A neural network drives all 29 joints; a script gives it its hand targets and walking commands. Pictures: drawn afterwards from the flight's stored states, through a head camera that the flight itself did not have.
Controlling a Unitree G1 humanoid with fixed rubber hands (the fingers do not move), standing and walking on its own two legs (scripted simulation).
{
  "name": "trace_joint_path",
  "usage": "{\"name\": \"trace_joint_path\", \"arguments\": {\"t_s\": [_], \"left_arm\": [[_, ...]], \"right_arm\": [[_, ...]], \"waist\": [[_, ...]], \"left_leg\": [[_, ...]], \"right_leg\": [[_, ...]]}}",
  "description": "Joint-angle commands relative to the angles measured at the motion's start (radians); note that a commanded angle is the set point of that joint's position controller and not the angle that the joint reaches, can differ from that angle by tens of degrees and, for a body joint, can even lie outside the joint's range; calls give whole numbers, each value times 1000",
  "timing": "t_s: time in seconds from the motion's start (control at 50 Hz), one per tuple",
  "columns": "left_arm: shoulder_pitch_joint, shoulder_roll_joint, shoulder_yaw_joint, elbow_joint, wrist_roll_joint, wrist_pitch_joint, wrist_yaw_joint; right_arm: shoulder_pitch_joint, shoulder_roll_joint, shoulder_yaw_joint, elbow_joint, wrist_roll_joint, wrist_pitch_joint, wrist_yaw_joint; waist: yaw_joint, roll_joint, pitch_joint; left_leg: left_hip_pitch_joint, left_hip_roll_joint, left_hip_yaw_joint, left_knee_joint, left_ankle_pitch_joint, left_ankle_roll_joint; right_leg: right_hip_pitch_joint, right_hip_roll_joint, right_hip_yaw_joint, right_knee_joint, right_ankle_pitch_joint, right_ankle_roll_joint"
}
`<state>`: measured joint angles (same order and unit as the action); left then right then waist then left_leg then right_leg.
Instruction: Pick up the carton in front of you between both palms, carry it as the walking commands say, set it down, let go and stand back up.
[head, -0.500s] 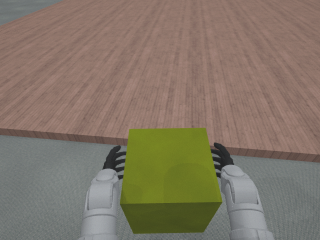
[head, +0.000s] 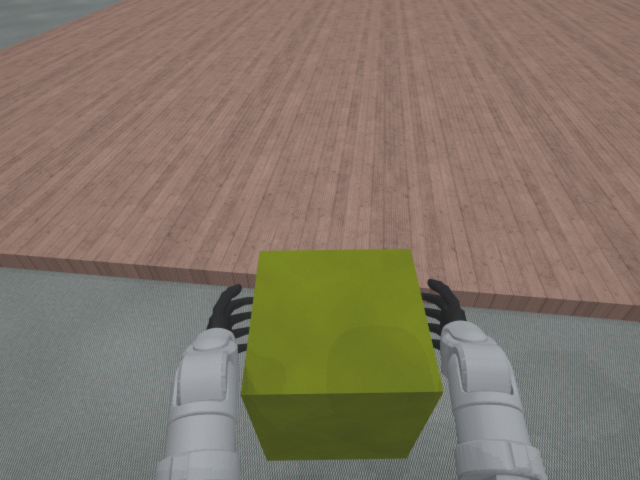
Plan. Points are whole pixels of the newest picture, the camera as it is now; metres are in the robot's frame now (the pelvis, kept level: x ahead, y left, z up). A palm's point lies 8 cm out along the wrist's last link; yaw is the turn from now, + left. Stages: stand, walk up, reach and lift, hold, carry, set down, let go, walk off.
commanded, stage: hold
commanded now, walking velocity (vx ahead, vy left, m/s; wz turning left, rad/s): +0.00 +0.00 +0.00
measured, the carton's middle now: (336, 358) +0.30 +0.00 -0.02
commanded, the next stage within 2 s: carry in 0.44 s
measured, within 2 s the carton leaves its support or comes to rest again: neither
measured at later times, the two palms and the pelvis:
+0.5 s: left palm (223, 337) +0.29 +0.15 +0.05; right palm (451, 331) +0.29 -0.15 +0.05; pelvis +0.01 +0.00 +0.00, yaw +0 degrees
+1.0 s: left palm (238, 245) +0.44 +0.14 +0.08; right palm (432, 243) +0.44 -0.15 +0.08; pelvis +0.18 +0.00 -0.01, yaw -2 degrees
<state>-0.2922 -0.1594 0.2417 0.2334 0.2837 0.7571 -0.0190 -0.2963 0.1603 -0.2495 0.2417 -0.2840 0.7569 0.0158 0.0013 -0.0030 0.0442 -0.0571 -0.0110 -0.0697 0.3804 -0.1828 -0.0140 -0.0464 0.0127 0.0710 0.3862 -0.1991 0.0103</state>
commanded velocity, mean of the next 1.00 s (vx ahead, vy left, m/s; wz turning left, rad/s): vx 0.30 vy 0.00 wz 0.00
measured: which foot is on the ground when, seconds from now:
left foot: down 0.00-0.66, up 0.68-0.86, down 0.88-1.00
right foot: down 0.00-0.90, up 0.92-1.00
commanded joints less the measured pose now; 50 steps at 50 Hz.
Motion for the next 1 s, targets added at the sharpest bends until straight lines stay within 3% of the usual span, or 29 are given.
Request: {"name": "trace_joint_path", "arguments": {"t_s": [0.0,0.4,0.42,0.46,0.48,0.5,0.54,0.58,0.6,0.62,0.64,0.66,0.68,0.7,0.72,0.74,0.8,0.84,0.86,0.88,0.9,0.92,0.94,0.96,0.98], "left_arm": [[-480,-903,-543,-33,-245,-28,-220],[-400,-879,-565,-105,-259,-20,-211],[-443,-885,-584,-91,-277,-14,-212],[-449,-894,-614,-117,-306,-12,-210],[-474,-902,-636,-143,-323,-9,-207],[-485,-903,-657,-168,-333,-1,-204],[-481,-895,-704,-218,-368,27,-196],[-472,-875,-754,-274,-411,70,-190],[-480,-868,-772,-301,-432,97,-186],[-479,-857,-789,-323,-447,129,-180],[-453,-836,-792,-334,-454,161,-172],[-422,-807,-784,-338,-455,193,-164],[-398,-793,-783,-359,-456,222,-154],[-395,-790,-788,-396,-464,249,-145],[-408,-795,-798,-442,-482,273,-139],[-401,-803,-814,-485,-502,296,-134],[-351,-830,-847,-570,-538,354,-134],[-289,-844,-855,-591,-554,388,-142],[-266,-841,-857,-604,-560,401,-146],[-260,-832,-855,-621,-566,417,-153],[-304,-821,-859,-654,-579,436,-157],[-355,-815,-869,-667,-598,449,-162],[-383,-818,-871,-672,-613,456,-166],[-396,-826,-868,-672,-629,461,-169],[-406,-831,-865,-669,-636,466,-167]], "right_arm": [[-487,895,546,-37,250,-28,225],[-404,876,566,-106,262,-19,213],[-450,876,588,-111,282,-17,213],[-442,893,610,-124,299,-10,207],[-460,897,637,-150,317,-7,204],[-474,898,662,-181,333,0,199],[-445,890,699,-223,353,29,184],[-422,865,737,-284,370,75,165],[-445,849,759,-323,388,104,159],[-454,838,784,-353,409,136,154],[-459,823,801,-378,428,170,150],[-456,817,814,-385,449,205,148],[-482,816,834,-413,482,234,150],[-492,826,852,-434,514,261,152],[-483,837,861,-444,540,282,153],[-446,850,872,-462,561,301,151],[-366,863,874,-534,576,350,140],[-300,856,863,-570,566,381,133],[-271,850,857,-587,558,394,131],[-235,826,847,-601,540,407,126],[-216,835,829,-576,516,414,124],[-248,850,829,-599,524,423,121],[-297,852,836,-635,538,433,118],[-342,853,840,-661,551,442,114],[-374,852,845,-676,563,449,113]], "waist": [[0,3,-229],[-1,1,-231],[-4,36,-279],[-3,34,-249],[-8,44,-220],[-10,68,-210],[-16,131,-285],[-10,139,-323],[-8,122,-327],[-4,60,-306],[10,-106,-289],[21,-256,-259],[26,-266,-208],[27,-196,-210],[24,-136,-245],[23,-113,-282],[22,-172,-352],[7,-123,-376],[-3,-69,-413],[-23,81,-458],[-31,301,-429],[-33,234,-376],[-33,138,-352],[-30,72,-350],[-29,44,-344]], "left_leg": [[66,-80,6,-62,91,6],[84,-85,3,-66,173,6],[-24,106,21,12,37,19],[-131,107,-40,-54,-451,28],[-152,113,-58,-75,-567,36],[-143,133,-83,-87,-545,46],[-112,195,-170,-129,-446,86],[-154,208,-165,-111,-434,113],[-204,186,-117,-78,-467,100],[-278,140,-37,4,-448,70],[-399,76,70,198,-379,23],[-581,23,159,376,-317,-7],[-696,46,152,391,-347,2],[-713,66,132,388,-350,13],[-681,68,140,349,-322,17],[-624,48,168,304,-274,16],[-440,2,244,150,-155,4],[-152,-13,298,-12,-13,6],[78,29,256,-24,1,24],[269,210,3,-98,-180,79],[372,438,-373,-155,-234,211],[330,490,-450,-157,-159,280],[282,477,-395,-152,-85,275],[240,447,-310,-162,-73,242],[184,419,-226,-193,-110,206]], "right_leg": [[8,79,-9,-75,93,-5],[36,81,-3,-81,177,1],[-83,-104,-5,1,37,-10],[-195,-76,10,-17,-413,-19],[-258,-62,-2,-4,-503,-15],[-293,-48,-29,44,-443,-9],[-276,-6,-130,188,-199,3],[-222,-5,-153,114,-209,-3],[-175,-11,-146,54,-244,-10],[-123,-56,-82,-16,-290,-23],[-55,-185,118,-115,-399,-69],[52,-310,333,-208,-420,-133],[96,-373,420,-215,-274,-194],[111,-374,394,-201,-148,-215],[128,-354,318,-178,-59,-207],[129,-322,235,-159,1,-185],[84,-249,58,-107,82,-139],[-88,-198,-54,3,27,-105],[-244,-181,-99,109,37,-78],[-432,-132,-175,336,-69,-32],[-705,-34,-229,545,-272,0],[-793,-66,-133,666,-328,-27],[-819,-107,-105,729,-322,-41],[-807,-134,-100,730,-274,-45],[-772,-151,-102,670,-225,-41]]}}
